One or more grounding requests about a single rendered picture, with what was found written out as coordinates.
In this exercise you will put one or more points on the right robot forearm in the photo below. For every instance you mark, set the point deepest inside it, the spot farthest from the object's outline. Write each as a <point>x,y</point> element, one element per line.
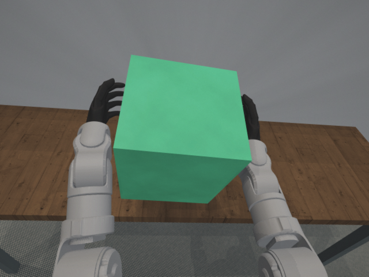
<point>274,226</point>

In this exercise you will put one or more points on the right robot upper arm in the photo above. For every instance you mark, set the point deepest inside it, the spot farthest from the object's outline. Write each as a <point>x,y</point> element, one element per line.
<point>290,262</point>

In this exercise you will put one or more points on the left robot hand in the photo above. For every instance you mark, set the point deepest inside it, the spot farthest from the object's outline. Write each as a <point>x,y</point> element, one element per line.
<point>100,106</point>

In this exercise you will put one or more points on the right robot hand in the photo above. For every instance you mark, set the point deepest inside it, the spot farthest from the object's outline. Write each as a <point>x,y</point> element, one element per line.
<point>251,118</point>

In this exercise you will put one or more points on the left robot forearm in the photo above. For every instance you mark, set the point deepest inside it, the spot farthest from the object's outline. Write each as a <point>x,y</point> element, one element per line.
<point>89,190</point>

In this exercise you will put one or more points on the table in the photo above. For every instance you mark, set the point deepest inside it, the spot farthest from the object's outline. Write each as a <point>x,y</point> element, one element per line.
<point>322,170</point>

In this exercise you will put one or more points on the carton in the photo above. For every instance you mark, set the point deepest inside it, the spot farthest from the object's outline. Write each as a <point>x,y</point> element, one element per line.
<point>181,133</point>

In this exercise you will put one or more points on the left robot upper arm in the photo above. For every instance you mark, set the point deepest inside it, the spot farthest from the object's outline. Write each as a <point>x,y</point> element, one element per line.
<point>92,262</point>

